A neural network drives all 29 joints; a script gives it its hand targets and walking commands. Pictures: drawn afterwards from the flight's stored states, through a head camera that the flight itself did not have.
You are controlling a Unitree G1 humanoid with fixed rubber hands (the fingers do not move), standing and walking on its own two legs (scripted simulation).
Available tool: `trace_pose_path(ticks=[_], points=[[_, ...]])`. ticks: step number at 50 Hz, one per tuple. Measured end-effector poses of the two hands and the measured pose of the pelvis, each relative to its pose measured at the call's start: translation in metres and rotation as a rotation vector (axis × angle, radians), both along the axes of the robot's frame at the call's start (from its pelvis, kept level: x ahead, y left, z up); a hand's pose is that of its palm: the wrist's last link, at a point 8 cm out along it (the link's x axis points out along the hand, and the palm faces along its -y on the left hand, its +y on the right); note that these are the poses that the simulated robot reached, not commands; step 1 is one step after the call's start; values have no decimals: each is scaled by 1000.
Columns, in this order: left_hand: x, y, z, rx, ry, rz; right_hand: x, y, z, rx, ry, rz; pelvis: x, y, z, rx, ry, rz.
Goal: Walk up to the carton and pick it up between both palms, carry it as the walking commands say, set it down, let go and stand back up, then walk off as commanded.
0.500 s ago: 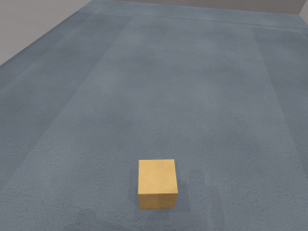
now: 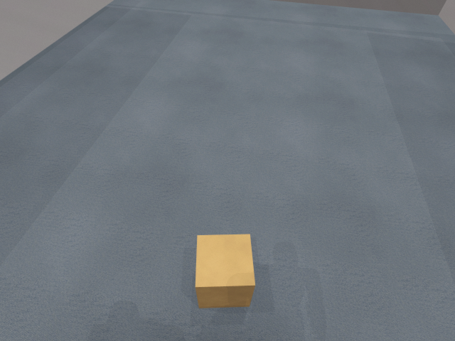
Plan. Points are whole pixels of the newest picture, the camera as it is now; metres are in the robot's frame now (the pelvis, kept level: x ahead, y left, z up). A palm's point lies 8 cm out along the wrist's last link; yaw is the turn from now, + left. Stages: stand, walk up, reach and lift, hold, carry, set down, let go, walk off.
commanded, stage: walk up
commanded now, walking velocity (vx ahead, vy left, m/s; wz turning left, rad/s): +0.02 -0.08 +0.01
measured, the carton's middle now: (224, 271) +0.50 +0.00 -0.65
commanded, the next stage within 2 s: none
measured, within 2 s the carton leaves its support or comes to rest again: neither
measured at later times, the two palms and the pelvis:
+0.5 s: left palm out of the picture -0.04 +0.24 -0.14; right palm out of the picture +0.13 -0.23 -0.13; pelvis +0.06 +0.01 +0.00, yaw +1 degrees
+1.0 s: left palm (116, 320) +0.21 +0.22 -0.14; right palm out of the picture +0.12 -0.26 -0.16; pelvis +0.13 -0.02 -0.01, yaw +1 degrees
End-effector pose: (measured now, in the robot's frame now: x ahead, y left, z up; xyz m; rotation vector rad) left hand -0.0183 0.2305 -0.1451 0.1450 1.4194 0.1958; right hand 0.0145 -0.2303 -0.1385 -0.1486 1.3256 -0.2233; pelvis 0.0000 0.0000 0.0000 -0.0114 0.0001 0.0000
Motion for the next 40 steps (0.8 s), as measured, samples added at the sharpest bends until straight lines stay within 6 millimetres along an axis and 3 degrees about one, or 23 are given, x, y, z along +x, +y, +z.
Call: trace_pose_path(ticks=[13, 18, 21, 24, 28, 30, 35, 40], points=[[17, -7, -2, 4, -21, -5, 20, -10, 0, -10, -29, 4, 9, -8, -2, 0, -3, -6], [11, -2, 0, -2, -17, 27, 26, -14, 1, -1, 10, 14, 24, -7, -1, 8, 7, 4], [-5, 3, 6, 2, 30, 60, 58, -10, 6, 5, -26, 57, 39, 1, 2, 5, 12, 8], [-19, 9, 10, -3, 103, 81, 104, 0, 11, 8, -100, 89, 56, 11, 2, 6, 12, 11], [-20, 18, 0, -36, 200, 91, 157, 18, 8, -19, -189, 94, 82, 29, -10, -1, 4, 4], [-3, 25, -5, -44, 208, 65, 160, 23, 7, -34, -188, 73, 93, 34, -12, -1, 0, -11], [91, 39, -5, -37, 70, 5, 115, 27, 16, -45, -23, 9, 115, 35, 2, -19, -7, -12], [170, 34, 0, -32, -57, -30, 86, 25, 23, -35, 80, -15, 124, 25, 9, -33, -4, 3]])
